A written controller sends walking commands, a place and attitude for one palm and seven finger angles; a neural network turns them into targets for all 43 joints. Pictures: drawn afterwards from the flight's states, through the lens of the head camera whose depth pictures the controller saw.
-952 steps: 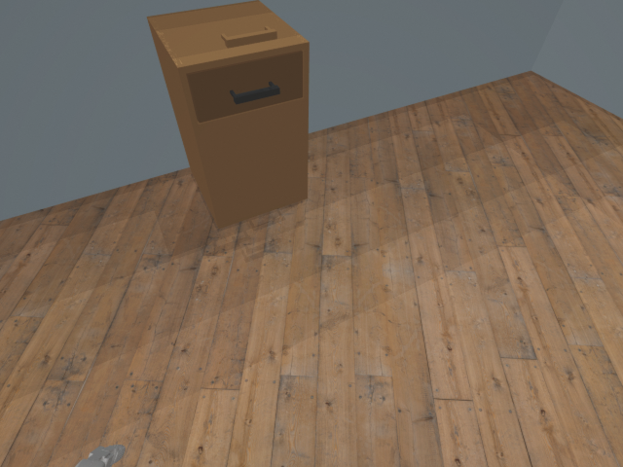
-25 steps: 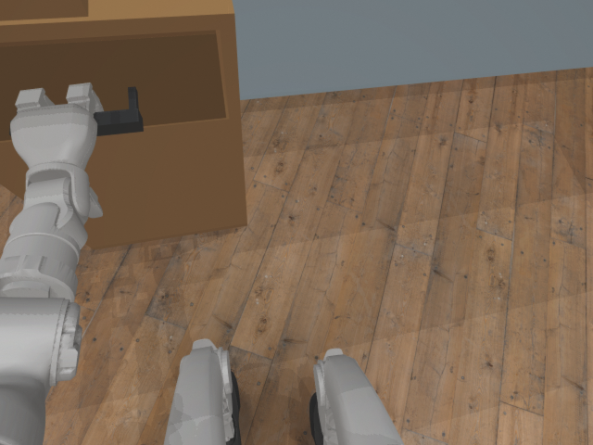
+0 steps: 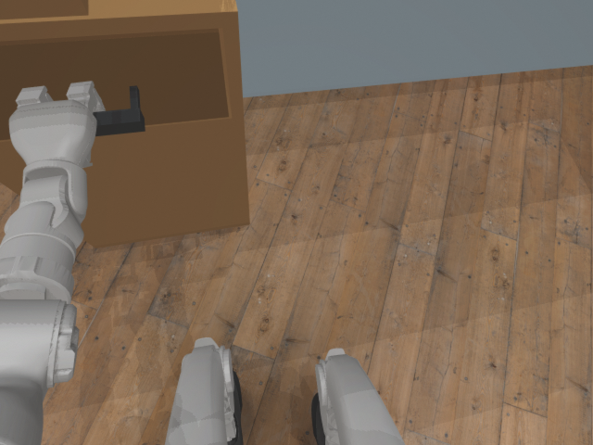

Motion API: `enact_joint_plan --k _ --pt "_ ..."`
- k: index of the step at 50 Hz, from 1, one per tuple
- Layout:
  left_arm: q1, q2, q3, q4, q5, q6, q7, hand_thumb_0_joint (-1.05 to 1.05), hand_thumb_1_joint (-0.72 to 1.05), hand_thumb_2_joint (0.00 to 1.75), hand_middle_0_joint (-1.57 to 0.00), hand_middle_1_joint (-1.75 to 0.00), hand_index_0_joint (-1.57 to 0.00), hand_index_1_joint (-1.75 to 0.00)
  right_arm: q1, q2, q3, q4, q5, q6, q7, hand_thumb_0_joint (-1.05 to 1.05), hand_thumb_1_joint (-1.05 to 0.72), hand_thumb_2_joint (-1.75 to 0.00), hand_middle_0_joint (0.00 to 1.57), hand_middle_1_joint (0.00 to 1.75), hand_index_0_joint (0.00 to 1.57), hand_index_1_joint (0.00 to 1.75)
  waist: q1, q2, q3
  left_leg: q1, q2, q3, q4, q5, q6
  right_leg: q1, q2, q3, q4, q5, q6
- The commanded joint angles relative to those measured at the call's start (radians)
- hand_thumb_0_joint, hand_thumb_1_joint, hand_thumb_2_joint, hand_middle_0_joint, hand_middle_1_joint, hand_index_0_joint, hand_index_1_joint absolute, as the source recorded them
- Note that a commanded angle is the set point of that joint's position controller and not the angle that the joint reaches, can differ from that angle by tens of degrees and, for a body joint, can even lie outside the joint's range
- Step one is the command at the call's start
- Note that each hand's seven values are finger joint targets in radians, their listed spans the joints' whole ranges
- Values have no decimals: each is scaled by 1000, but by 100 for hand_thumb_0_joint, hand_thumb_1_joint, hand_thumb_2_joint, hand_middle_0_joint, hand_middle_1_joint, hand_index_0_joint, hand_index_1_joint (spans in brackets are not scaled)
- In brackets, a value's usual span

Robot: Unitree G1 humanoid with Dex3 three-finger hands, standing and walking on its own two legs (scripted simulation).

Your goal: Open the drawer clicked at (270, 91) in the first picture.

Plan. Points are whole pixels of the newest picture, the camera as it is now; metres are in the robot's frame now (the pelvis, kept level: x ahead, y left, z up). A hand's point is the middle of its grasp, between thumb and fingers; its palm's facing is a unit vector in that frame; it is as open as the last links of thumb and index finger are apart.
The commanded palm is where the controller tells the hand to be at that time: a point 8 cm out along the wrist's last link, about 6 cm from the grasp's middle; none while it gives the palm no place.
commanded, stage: close the thumb around the handle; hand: left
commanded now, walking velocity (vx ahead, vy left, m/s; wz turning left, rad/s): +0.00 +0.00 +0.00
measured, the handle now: (80, 112) +0.55 +0.28 +0.00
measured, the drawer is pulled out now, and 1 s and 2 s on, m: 0.00 0.05 0.12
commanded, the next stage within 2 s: pull the drawer open in 0.12 s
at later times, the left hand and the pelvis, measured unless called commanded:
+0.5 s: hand (77, 160) +0.49 +0.28 -0.03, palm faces -0.04 -0.03 -1.00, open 5.3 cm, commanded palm +0.47 +0.25 +0.03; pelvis +0.01 +0.00 +0.01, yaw +0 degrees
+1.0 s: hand (77, 188) +0.45 +0.28 -0.03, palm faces -0.04 -0.05 -1.00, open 5.3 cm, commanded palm +0.42 +0.26 +0.03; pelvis +0.02 +0.00 +0.03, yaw +1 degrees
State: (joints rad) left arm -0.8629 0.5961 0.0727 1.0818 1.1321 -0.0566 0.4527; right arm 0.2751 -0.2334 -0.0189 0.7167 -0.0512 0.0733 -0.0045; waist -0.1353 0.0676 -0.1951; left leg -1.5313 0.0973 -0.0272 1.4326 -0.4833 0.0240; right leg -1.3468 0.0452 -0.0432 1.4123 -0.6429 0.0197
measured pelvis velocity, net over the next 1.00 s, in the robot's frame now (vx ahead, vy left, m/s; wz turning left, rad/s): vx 0.02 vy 0.00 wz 0.01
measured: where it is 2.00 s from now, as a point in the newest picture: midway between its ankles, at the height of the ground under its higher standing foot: (280, 440)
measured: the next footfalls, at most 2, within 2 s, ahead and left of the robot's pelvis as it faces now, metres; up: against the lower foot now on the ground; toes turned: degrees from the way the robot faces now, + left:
none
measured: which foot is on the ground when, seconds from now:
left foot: down 0.00-1.00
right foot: down 0.00-1.00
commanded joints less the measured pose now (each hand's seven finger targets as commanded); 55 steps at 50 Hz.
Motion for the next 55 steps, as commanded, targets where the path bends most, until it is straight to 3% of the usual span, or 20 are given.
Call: enact_joint_plan --k 1,11,12,16,19,23,25,28,34,43,45,47,48,50,52,53,55 --pt "-354 282 64 -152 -16 35 11 0 90 90 -40 -135 -40 -135 206 -196 -66 -22 3 -8 -13 0 -90 -90 20 30 20 30 -20 111 -557 681 -44 -36 -141 289 18 78 46 -35 -217 315 -45" --pt "-325 244 41 -160 -16 -3 -18 0 90 90 -40 -135 -40 -135 195 -187 -64 -29 1 -12 -19 0 -90 -90 20 30 20 30 -20 131 -513 684 -41 -36 -148 290 17 57 46 -34 -220 307 -49" --pt "-297 231 37 -152 -17 -5 -18 0 90 90 -40 -135 -40 -135 196 -186 -63 -33 0 -12 -17 0 -90 -90 20 30 20 30 -14 112 -509 675 -43 -38 -153 279 17 67 47 -37 -220 299 -51" --pt "-207 214 52 -187 -17 -17 -7 0 90 90 -40 -135 -40 -135 191 -185 -71 -38 -3 -6 -13 0 -90 -90 20 30 20 30 19 132 -542 727 -39 -39 -166 331 9 78 47 -41 -215 323 -56" --pt "-154 169 37 -206 -28 -13 0 0 90 90 -40 -135 -40 -135 187 -180 -77 -41 -2 0 -7 0 -90 -90 20 30 20 30 25 126 -550 748 -40 -34 -172 366 9 100 46 -40 -222 354 -54" --pt "-106 175 59 -239 -37 -6 14 0 90 90 -40 -135 -40 -135 186 -180 -82 -35 -2 7 -5 0 -90 -90 20 30 20 30 42 108 -566 763 -40 -29 -181 403 8 143 46 -37 -225 396 -53" --pt "-95 149 42 -245 -40 -3 21 0 90 90 -40 -135 -40 -135 185 -178 -85 -31 -1 9 -5 0 -90 -90 20 30 20 30 32 83 -547 752 -41 -21 -181 401 12 159 44 -36 -237 414 -49" --pt "-57 163 63 -233 -44 -1 27 0 90 90 -40 -135 -40 -135 177 -179 -84 -30 0 12 -5 0 -90 -90 20 30 20 30 41 55 -518 732 -44 -14 -193 389 12 187 43 -32 -242 422 -49" --pt "-29 115 38 -263 -32 -11 50 0 90 90 -40 -135 -40 -135 157 -172 -89 -37 -3 15 -5 0 -90 -90 20 30 20 30 43 81 -505 765 -45 -10 -204 413 8 178 40 -33 -249 434 -51" --pt "66 69 38 -285 -36 -11 80 0 90 90 -40 -135 -40 -135 133 -164 -96 -47 -7 20 0 0 -90 -90 20 30 20 30 58 44 -509 787 -51 -5 -216 442 8 225 39 -29 -261 471 -52" --pt "79 49 24 -289 -32 -11 87 0 90 90 -40 -135 -40 -135 126 -162 -97 -50 -6 22 1 0 -90 -90 20 30 20 30 61 62 -493 791 -53 -1 -221 433 7 216 39 -31 -267 459 -54" --pt "86 53 28 -283 -31 -9 94 0 90 90 -40 -135 -40 -135 119 -163 -98 -50 -6 22 -1 0 -90 -90 20 30 20 30 59 34 -479 767 -55 4 -222 405 9 232 38 -28 -273 452 -51" --pt "93 78 52 -303 -32 -12 96 0 90 90 -40 -135 -40 -135 115 -164 -97 -49 -8 22 -1 0 -90 -90 20 30 20 30 72 51 -494 786 -53 0 -225 421 6 232 38 -28 -267 455 -54" --pt "121 40 29 -315 -33 -12 103 0 90 90 -40 -135 -40 -135 109 -159 -100 -54 -7 24 1 0 -90 -90 20 30 20 30 71 55 -503 800 -56 6 -229 429 6 241 38 -28 -274 467 -54" --pt "132 43 30 -300 -35 -11 106 0 90 90 -40 -135 -40 -135 101 -158 -97 -54 -5 23 -1 0 -90 -90 20 30 20 30 67 21 -468 757 -60 12 -229 394 11 259 38 -21 -283 463 -51" --pt "141 66 53 -302 -37 -14 107 0 90 90 -40 -135 -40 -135 101 -160 -96 -51 -7 22 -1 0 -90 -90 20 30 20 30 78 28 -474 756 -60 9 -232 390 8 263 37 -22 -277 452 -53" --pt "153 55 44 -297 -34 -14 111 0 90 90 -40 -135 -40 -135 92 -159 -96 -54 -4 23 0 0 -90 -90 20 30 20 30 79 28 -458 750 -61 12 -237 370 8 256 36 -23 -282 435 -53"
